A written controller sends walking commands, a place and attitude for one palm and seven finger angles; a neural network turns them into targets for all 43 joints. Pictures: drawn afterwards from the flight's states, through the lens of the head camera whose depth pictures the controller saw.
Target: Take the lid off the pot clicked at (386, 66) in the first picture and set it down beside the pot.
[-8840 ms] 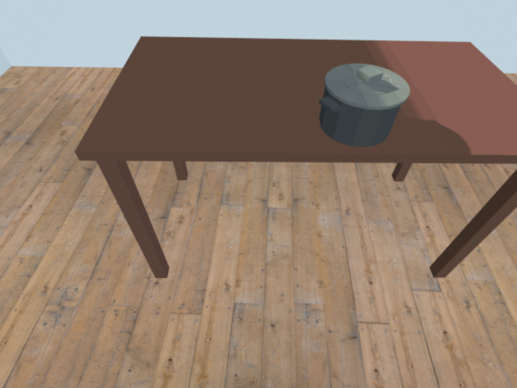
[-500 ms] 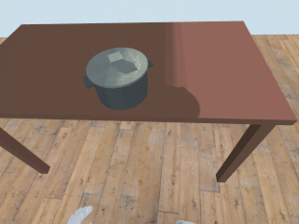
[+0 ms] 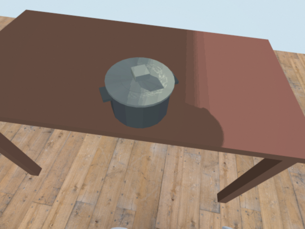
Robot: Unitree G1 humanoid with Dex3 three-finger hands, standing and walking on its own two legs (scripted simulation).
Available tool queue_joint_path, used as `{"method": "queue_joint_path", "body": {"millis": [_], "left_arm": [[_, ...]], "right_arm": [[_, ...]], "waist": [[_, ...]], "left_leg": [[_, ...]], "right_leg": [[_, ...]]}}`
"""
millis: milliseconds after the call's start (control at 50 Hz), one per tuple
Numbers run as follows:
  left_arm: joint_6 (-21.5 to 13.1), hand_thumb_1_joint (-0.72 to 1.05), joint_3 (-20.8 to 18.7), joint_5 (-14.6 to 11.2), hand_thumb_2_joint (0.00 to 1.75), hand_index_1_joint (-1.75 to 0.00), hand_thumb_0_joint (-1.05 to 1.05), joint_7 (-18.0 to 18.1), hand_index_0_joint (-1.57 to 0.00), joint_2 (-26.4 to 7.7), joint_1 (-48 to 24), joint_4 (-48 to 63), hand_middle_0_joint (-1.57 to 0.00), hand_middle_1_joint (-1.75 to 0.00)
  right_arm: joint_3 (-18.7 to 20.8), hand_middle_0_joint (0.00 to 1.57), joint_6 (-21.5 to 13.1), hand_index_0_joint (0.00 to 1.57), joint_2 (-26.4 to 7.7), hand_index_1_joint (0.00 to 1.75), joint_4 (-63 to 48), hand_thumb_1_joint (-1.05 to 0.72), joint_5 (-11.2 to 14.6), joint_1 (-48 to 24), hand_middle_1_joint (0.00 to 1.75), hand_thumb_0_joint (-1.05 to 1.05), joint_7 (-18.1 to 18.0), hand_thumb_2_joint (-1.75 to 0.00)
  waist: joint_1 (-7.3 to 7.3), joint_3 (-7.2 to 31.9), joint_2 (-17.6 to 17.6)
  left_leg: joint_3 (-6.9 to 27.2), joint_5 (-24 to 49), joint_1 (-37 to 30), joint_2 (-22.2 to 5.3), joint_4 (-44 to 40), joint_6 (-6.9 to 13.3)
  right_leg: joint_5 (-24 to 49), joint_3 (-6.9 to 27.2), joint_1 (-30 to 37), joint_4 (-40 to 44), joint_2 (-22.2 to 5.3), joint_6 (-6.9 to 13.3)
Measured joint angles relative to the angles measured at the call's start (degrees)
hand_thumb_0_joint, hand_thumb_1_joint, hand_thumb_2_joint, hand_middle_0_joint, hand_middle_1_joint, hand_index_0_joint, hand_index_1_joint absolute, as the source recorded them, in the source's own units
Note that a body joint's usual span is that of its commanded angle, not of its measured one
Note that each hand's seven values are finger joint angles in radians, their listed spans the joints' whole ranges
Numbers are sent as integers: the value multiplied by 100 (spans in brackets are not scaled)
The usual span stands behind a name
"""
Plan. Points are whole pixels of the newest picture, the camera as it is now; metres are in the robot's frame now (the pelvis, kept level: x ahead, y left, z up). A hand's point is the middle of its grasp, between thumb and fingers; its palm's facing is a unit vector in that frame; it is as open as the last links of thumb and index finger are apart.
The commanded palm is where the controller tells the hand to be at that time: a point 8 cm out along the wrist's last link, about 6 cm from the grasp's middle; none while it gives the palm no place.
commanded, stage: come to a stop and stand still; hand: left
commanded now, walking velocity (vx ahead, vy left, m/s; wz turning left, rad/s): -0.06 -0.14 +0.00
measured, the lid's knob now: (140, 73) +0.49 +0.10 +0.12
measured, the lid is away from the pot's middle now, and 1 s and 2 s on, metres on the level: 0.00 0.00 0.00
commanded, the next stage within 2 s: look again from close up in 0.76 s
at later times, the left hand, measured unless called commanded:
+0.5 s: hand out of the picture -0.01 +0.14 -0.15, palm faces +0.02 -0.97 -0.23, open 7.3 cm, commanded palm none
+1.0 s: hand out of the picture -0.01 +0.17 -0.16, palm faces +0.04 -0.96 -0.27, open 7.3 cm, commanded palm none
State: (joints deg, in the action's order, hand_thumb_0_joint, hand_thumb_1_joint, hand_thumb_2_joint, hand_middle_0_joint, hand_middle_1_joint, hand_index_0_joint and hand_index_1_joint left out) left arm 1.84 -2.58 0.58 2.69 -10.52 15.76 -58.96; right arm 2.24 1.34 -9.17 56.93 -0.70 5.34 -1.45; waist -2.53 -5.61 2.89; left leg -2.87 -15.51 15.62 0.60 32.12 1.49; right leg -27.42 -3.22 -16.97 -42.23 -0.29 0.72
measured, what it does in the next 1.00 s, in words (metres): steps on the spot: right foot, then left foot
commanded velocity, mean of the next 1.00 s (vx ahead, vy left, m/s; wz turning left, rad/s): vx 0.03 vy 0.03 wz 0.00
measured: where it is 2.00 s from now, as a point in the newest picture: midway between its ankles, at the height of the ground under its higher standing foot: outside the picture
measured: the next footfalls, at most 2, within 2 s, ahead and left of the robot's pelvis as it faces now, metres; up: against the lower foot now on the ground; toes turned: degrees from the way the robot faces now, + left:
right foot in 0.40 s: -0.06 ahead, -0.16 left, +0.00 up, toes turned -2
left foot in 0.68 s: +0.00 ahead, +0.09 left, +0.00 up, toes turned +1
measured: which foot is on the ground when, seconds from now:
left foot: down 0.00-0.44, up 0.46-0.66, down 0.68-1.00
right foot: up 0.00-0.38, down 0.40-1.00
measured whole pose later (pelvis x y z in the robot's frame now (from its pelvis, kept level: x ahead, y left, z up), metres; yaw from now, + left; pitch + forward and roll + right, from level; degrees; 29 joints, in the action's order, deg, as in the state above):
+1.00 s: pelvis -0.04 -0.02 +0.00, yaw +0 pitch -1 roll +0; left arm -1.1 -0.6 0.7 3.2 -10.5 14.5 -58.8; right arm 2.5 0.0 -10.4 57.9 -0.8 9.8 -0.9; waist -0.8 -2.8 -1.5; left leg -1.1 -16.4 14.1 0.0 31.7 0.5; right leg -20.6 -1.5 -7.7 -29.5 -2.3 -1.4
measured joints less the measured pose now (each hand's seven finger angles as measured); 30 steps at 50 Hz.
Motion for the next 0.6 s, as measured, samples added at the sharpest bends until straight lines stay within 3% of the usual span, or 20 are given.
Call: {"method": "queue_joint_path", "body": {"millis": [40,80,160,220,320,400,480,600], "left_arm": [[70,91,-34,10,89,-30,0,24,-20,-84,-85,30,-20,-30],[108,91,-67,23,89,-30,0,9,-20,-143,-186,72,-20,-30],[102,91,-112,33,89,-30,0,-49,-20,-273,-303,186,-20,-30],[120,91,-119,37,89,-30,0,-86,-20,-324,-349,187,-20,-30],[100,91,-46,38,89,-30,0,-149,-20,-278,-429,110,-20,-30],[-90,91,25,45,89,-30,0,-159,-20,-207,-361,46,-20,-30],[-125,91,148,42,89,-30,0,-183,-20,123,-98,-127,-20,-30],[-212,91,165,30,89,-30,0,-182,-20,328,200,-291,-20,-30]], "right_arm": [[-74,20,-12,20,86,30,-74,-92,-21,2,30,1,-40,-90],[-120,20,-10,20,134,30,-124,-91,-40,32,30,1,-87,-90],[-149,20,-31,20,208,30,-127,-91,-26,130,30,0,-103,-90],[-127,21,-53,20,171,30,-103,-92,-30,231,30,0,-87,-90],[-58,21,-42,20,37,30,28,-92,-76,502,30,0,-7,-90],[-7,21,17,20,-36,30,254,-92,-31,802,30,0,40,-90],[20,20,134,20,-222,30,517,-92,-67,1150,30,1,96,-90],[-7,20,40,19,-258,30,657,-91,-49,1405,30,1,109,-90]], "waist": [[19,-10,32],[68,1,-21],[118,96,-48],[192,199,-75],[375,338,-215],[388,447,-155],[349,588,-488],[295,558,-502]], "left_leg": [[-3,10,-27,-63,-106,68],[46,150,-34,-135,-272,66],[49,427,-26,-210,-604,51],[32,571,-21,-242,-768,21],[85,742,36,-270,-879,-71],[38,659,193,-155,-603,-231],[249,-54,191,-183,-164,-283],[248,-135,14,-140,118,-306]], "right_leg": [[-441,239,-317,-956,139,-93],[-391,385,-544,-1653,202,-165],[71,594,-679,-2049,67,-309],[128,610,-457,-1576,-99,-351],[31,363,237,2,-225,-278],[830,253,896,1571,-263,-122],[873,214,1044,1650,-125,-70],[895,272,1128,1789,-107,-49]]}}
